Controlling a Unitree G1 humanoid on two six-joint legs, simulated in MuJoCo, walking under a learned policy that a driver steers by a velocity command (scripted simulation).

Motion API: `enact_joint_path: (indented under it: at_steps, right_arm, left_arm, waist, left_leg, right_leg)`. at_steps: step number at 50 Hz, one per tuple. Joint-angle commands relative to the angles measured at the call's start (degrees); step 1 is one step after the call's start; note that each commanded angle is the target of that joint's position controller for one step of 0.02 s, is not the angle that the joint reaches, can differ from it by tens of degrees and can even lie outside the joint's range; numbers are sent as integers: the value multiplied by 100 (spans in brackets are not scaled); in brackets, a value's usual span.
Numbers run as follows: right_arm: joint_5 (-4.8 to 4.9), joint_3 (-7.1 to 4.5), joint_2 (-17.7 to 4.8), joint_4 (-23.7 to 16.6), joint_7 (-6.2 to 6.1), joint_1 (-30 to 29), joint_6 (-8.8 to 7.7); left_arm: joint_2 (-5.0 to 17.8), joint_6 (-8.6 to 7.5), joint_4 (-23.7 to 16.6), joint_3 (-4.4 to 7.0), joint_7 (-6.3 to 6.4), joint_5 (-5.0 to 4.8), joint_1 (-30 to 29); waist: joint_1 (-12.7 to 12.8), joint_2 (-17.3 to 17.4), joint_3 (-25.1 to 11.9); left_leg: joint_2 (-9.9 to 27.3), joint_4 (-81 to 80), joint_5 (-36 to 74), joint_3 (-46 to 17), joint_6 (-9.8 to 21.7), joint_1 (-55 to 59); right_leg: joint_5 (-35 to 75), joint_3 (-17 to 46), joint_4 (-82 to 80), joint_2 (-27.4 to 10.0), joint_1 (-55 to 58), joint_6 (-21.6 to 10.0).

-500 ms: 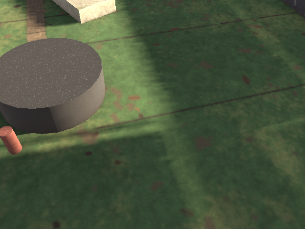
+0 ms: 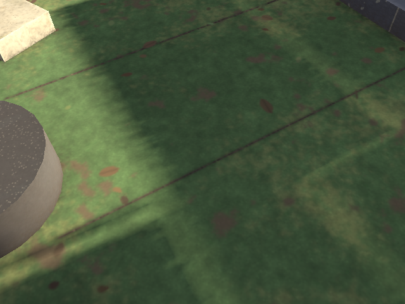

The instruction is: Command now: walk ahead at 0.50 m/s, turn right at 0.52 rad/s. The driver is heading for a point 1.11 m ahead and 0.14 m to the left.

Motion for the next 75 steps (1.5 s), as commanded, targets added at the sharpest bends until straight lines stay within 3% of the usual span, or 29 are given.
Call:
enact_joint_path:
  at_steps: [1, 8, 11, 13, 14, 15, 16, 17, 19, 23, 29, 34, 36, 38, 39, 40, 41, 42, 43, 46, 55, 60, 63, 64, 65, 66, 67, 70, 75]
  right_arm:
    - [-57, -55, -273, -288, -40, 11, 44]
    - [98, -12, -316, -507, 170, -1110, -83]
    - [104, -95, -493, -538, 231, -929, -152]
    - [43, -235, -710, -293, 202, 66, -199]
    - [-43, -315, -1025, -187, 171, 1057, -212]
    - [-58, -442, -1431, 68, 200, 1676, -156]
    - [132, -316, -898, 114, 230, 1779, -120]
    - [150, -226, -610, 50, 195, 1421, -74]
    - [42, -127, -420, -21, 178, 869, 2]
    - [62, -84, -382, 110, 173, 825, -53]
    - [186, -156, -708, 383, 76, 1206, 70]
    - [247, -184, -792, 548, 36, 1616, 205]
    - [244, -225, -878, 539, 1, 1536, 258]
    - [192, -150, -643, 464, -1, 1420, 259]
    - [26, -6, -227, 252, -5, 1355, 231]
    - [211, 71, 23, 120, 4, 2090, 139]
    - [316, -74, -552, 256, -12, 1853, 146]
    - [308, -138, -721, 151, -3, 1367, 168]
    - [262, -140, -629, 132, -9, 1169, 205]
    - [236, -151, -347, 52, 44, 1130, 368]
    - [173, -47, -106, -422, 245, -91, 434]
    - [176, -90, -264, -771, 366, -621, 470]
    - [167, -362, -692, -541, 336, 637, 521]
    - [195, -577, -1128, -248, 240, 1683, 559]
    - [259, -689, -1882, -244, 154, 1692, 535]
    - [199, -567, -1648, -510, 207, 1803, 405]
    - [148, -447, -1204, -437, 241, 1672, 314]
    - [86, -204, -503, -542, 195, 679, 247]
    - [31, -197, -666, -265, 127, 809, 94]
  left_arm:
    - [870, -128, -436, 221, 123, -15, -293]
    - [865, -103, -75, 195, 124, -74, 373]
    - [909, -49, -30, 218, 153, -49, 355]
    - [771, -18, -92, 172, 154, -39, 160]
    - [545, -25, -234, 67, 157, 36, 105]
    - [165, -97, -204, -47, 159, -82, 1010]
    - [558, -141, -143, -9, 157, -135, 884]
    - [859, -158, -269, 63, 142, -170, 198]
    - [711, -193, -468, 35, 141, 8, -482]
    - [405, -114, -417, 0, 122, 16, -265]
    - [166, -193, -659, -123, 84, 33, -1388]
    - [335, -324, -836, -64, -51, -46, -2041]
    - [499, -379, -794, 14, -61, -47, -1787]
    - [875, -412, -517, 205, 23, 46, -604]
    - [1327, -382, -409, 319, 98, 128, 465]
    - [1511, -315, -301, 342, 51, 152, 600]
    - [951, -295, -339, 220, 50, 91, 443]
    - [691, -289, -343, 134, 68, 46, 168]
    - [569, -287, -332, 77, 57, 71, -168]
    - [393, -349, -208, 56, 42, 115, -634]
    - [925, -316, 235, 246, 172, 63, -386]
    - [1205, -168, 440, 352, 168, -97, -149]
    - [1372, -48, 431, 383, 190, -200, -311]
    - [1170, -64, 387, 295, 211, -112, -185]
    - [347, -159, 47, 29, 175, 193, 190]
    - [574, -381, -78, -4, 126, 38, -89]
    - [977, -491, -233, 96, 83, -199, -688]
    - [931, -480, -40, 94, 144, 39, -579]
    - [587, -157, 47, 1, 120, 31, -638]
  waist:
    - [-215, -338, -258]
    - [369, -704, -162]
    - [199, -879, -149]
    - [-346, -833, -662]
    - [-766, -311, -1529]
    - [-508, 1521, -2246]
    - [-674, 1317, -2051]
    - [-771, 706, -1184]
    - [-519, 55, -408]
    - [-191, 372, -347]
    - [-483, 242, -129]
    - [-640, 333, -36]
    - [-402, 425, -139]
    - [206, 278, -863]
    - [607, -592, -1822]
    - [226, -2274, -2350]
    - [356, -1459, -1762]
    - [358, -1044, -1092]
    - [183, -676, -761]
    - [-179, -853, -275]
    - [63, -458, 109]
    - [140, -514, 272]
    - [-675, -576, -522]
    - [-1101, -248, -1050]
    - [-544, 1490, -1293]
    - [-769, 1152, -2388]
    - [-920, 609, -1707]
    - [-251, 68, -772]
    - [-170, 44, -384]
  left_leg:
    - [-61, -1025, 888, 193, -213, -18]
    - [-404, -3099, 2019, 248, 27, 428]
    - [-482, -3406, 1270, 288, 317, 593]
    - [-593, -3689, 1289, 441, 643, 2000]
    - [304, -3520, 1439, -522, 1066, 3571]
    - [1486, -3973, 254, -3095, 2065, 5587]
    - [1613, -4543, -1041, -4019, 2073, 5645]
    - [1412, -4613, -1142, -3196, 1797, 4970]
    - [941, -4820, -16, -2050, 1593, 3610]
    - [572, -5194, 1349, -1107, 1589, 2866]
    - [295, -5312, 1788, -430, 1431, 2658]
    - [494, -4878, 1417, -826, 1324, 2958]
    - [554, -4521, 1449, -1027, 1192, 3031]
    - [50, -3128, 1951, -717, 874, 2470]
    - [-440, -1245, 395, -250, 609, 1384]
    - [-907, 289, -1976, -80, 394, -391]
    - [-575, 964, -1685, -384, 350, -931]
    - [-392, 1050, -1131, -287, 349, -1073]
    - [-199, 938, -705, -189, 310, -838]
    - [72, 523, -155, -139, 224, -299]
    - [31, -1720, 1595, 248, 188, -264]
    - [-149, -2453, 835, 651, 538, -108]
    - [-897, -2949, 510, 1215, 973, 1878]
    - [-861, -3040, 719, 754, 1209, 3639]
    - [688, -3516, 121, -2318, 2128, 5367]
    - [1310, -4556, -850, -4485, 2717, 5886]
    - [1169, -4695, -554, -3730, 2365, 5579]
    - [629, -4661, 1289, -1821, 1841, 3435]
    - [508, -5229, 2312, -735, 1778, 2658]
  right_leg:
    - [1545, 1183, -902, -1306, -153, -957]
    - [560, 1337, -461, -1507, 467, -635]
    - [1031, 1700, -77, -1787, 1020, -503]
    - [2437, 1400, 1017, -1381, 951, -257]
    - [1700, 1029, 2591, -1029, 173, -20]
    - [-1284, 496, 4652, -122, -2024, 468]
    - [-2246, 875, 5383, -278, -2916, 501]
    - [-1788, 806, 5601, -562, -3267, 481]
    - [-1024, 437, 5008, -1015, -3031, 479]
    - [-696, 200, 4078, -1276, -2433, 599]
    - [809, -25, 1819, -1129, -2068, 794]
    - [917, 16, 837, -855, -1572, 756]
    - [638, 5, 524, -796, -1019, 623]
    - [628, 122, 394, -1040, 900, 270]
    - [739, 1319, 570, -2267, 2556, -96]
    - [-501, 3660, -83, -3257, 3665, -882]
    - [-1303, 3592, -344, -3065, 3216, -763]
    - [-1133, 2690, -422, -2867, 2538, -565]
    - [-593, 2099, -588, -2611, 1863, -465]
    - [296, 984, -1118, -2246, 758, -406]
    - [1186, -716, -1364, -2207, 898, -285]
    - [1769, -1077, -925, -2452, 1636, -68]
    - [4260, -1538, 1159, -2185, 1510, 220]
    - [3326, -1609, 2727, -1943, 385, 476]
    - [-1721, -1420, 4929, -958, -2241, 901]
    - [-2612, 111, 5844, -529, -2989, 892]
    - [-2053, 295, 5874, -822, -3521, 765]
    - [-954, 217, 4622, -1505, -2561, 661]
    - [-3, 57, 3730, -1595, -2409, 847]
